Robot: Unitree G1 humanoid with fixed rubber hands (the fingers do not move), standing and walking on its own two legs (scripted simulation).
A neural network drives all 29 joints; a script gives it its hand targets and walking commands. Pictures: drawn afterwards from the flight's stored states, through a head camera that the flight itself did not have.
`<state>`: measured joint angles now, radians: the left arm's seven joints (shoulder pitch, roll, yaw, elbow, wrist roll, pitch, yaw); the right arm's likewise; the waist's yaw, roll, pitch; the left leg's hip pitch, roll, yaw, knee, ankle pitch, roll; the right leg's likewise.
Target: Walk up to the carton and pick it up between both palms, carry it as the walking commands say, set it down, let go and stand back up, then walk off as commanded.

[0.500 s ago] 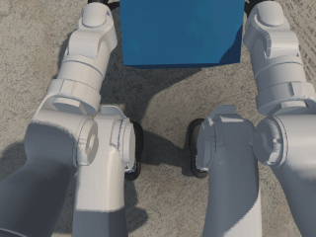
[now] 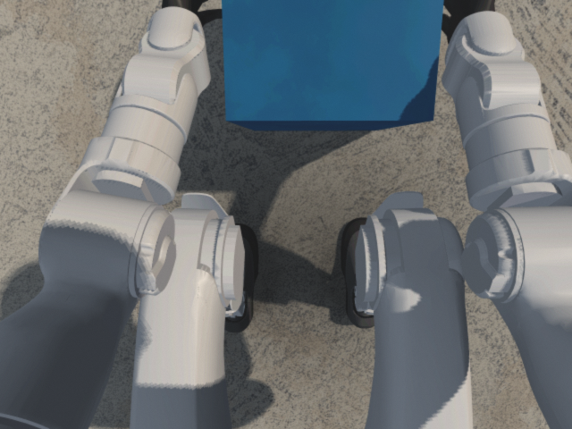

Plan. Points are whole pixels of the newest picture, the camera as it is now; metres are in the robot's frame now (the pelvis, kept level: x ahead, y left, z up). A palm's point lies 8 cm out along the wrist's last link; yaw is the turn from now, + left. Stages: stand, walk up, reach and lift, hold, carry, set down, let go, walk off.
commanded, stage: set down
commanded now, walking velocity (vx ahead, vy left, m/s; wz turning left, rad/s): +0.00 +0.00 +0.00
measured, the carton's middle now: (321, 40) +0.52 -0.03 -0.25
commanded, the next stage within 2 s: none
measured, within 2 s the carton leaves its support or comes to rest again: neither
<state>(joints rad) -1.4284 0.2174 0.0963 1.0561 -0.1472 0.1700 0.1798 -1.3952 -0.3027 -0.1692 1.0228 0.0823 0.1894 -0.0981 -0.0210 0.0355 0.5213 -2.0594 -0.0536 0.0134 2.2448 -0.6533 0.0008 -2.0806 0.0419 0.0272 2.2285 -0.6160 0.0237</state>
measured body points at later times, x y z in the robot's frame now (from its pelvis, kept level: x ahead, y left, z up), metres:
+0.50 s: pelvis +0.00 +0.00 -0.01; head +0.35 -0.02 +0.25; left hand +0.54 +0.12 -0.18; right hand +0.53 -0.18 -0.19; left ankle +0.11 +0.11 -0.34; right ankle +0.12 -0.12 -0.34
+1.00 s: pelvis +0.00 +0.00 -0.02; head +0.35 -0.02 +0.25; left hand +0.54 +0.12 -0.18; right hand +0.53 -0.19 -0.19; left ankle +0.11 +0.11 -0.34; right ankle +0.12 -0.12 -0.34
